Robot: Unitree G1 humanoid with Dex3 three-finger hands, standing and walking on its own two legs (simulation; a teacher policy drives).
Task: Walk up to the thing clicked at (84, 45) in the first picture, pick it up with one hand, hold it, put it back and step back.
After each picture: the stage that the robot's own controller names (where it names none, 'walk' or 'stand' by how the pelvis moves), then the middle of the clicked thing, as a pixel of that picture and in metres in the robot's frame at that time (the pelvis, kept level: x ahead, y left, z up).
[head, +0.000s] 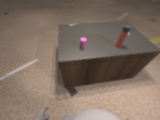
stand; (83, 43) +0.77 +0.11 -0.06
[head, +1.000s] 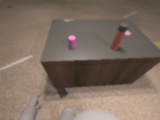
walk; (72, 42) +0.68 +0.20 -0.01
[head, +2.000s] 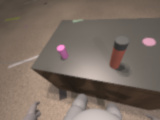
walk; (63, 52) +0.52 +0.28 -0.01
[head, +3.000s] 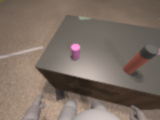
walk; (75, 52) +0.50 +0.15 -0.02
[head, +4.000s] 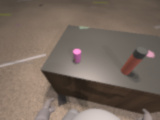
stand; (77, 56) +0.54 +0.15 -0.04
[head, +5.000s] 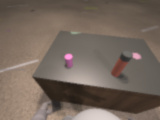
stand; (69, 61) +0.51 +0.20 -0.06
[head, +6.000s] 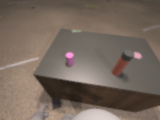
stand; (69, 59) +0.52 +0.20 -0.06
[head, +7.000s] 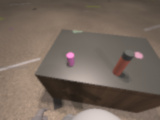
stand; (70, 59) +0.52 +0.19 -0.06
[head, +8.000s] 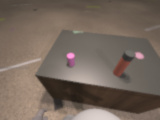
stand; (71, 60) +0.52 +0.19 -0.06
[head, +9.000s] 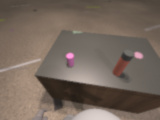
rise first; (70, 60) +0.52 +0.20 -0.06
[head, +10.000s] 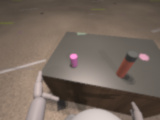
rise first; (74, 60) +0.52 +0.19 -0.06
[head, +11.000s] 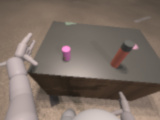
go down; (66, 53) +0.55 +0.16 -0.03
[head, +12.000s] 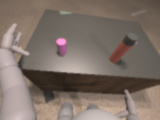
go down; (61, 47) +0.54 +0.19 +0.01
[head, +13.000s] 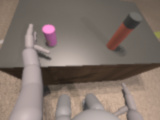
close in; (50, 36) +0.55 +0.20 +0.05
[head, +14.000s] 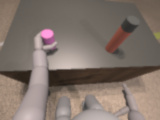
close; (49, 40) +0.53 +0.20 +0.05
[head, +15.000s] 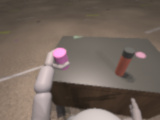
lift; (61, 59) +0.32 +0.18 +0.20
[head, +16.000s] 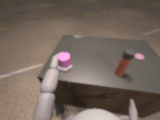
hold; (65, 63) +0.33 +0.17 +0.16
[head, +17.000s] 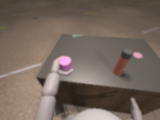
hold; (66, 66) +0.32 +0.17 +0.13
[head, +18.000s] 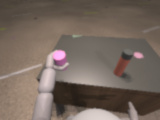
hold; (61, 61) +0.33 +0.19 +0.16
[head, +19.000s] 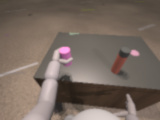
crouch; (66, 56) +0.40 +0.17 +0.13
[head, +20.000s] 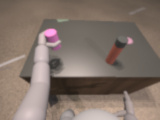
lower; (53, 40) +0.50 +0.21 +0.14
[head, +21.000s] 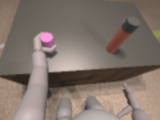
lower; (48, 43) +0.51 +0.21 +0.04
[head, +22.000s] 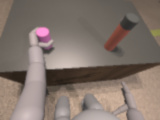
lower; (45, 39) +0.53 +0.21 +0.05
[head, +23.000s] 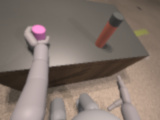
loosen; (39, 37) +0.56 +0.21 +0.06
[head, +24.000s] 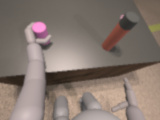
loosen; (42, 34) +0.55 +0.20 +0.04
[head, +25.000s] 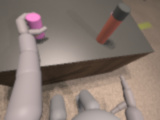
open; (36, 27) +0.59 +0.20 +0.07
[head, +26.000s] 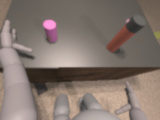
rise; (51, 31) +0.56 +0.19 +0.04
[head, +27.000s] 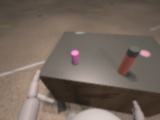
sink last; (75, 57) +0.55 +0.18 -0.02
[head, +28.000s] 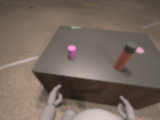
stand; (72, 52) +0.56 +0.18 -0.01
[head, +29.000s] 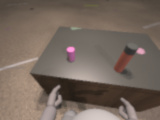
stand; (71, 54) +0.54 +0.20 +0.00
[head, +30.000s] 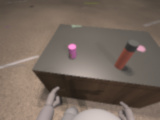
stand; (72, 51) +0.57 +0.18 +0.00
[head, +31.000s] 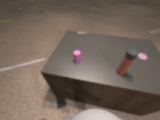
stand; (77, 56) +0.58 +0.15 -0.06
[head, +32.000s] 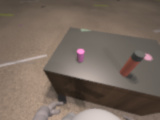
stand; (80, 55) +0.58 +0.12 -0.06
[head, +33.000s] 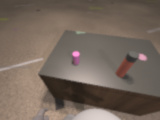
stand; (76, 58) +0.55 +0.15 -0.06
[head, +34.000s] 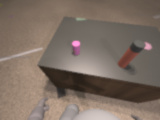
walk; (76, 48) +0.58 +0.16 -0.05
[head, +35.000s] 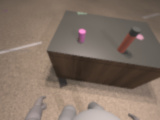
walk; (81, 36) +0.75 +0.12 -0.05
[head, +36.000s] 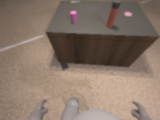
walk; (73, 17) +1.01 +0.28 -0.03
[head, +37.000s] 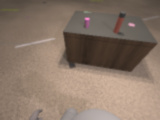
stand; (86, 22) +1.21 +0.14 -0.04
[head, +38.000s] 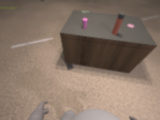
stand; (84, 23) +1.16 +0.15 -0.05
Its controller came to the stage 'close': yes
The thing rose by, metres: 0.22
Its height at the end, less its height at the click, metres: +0.00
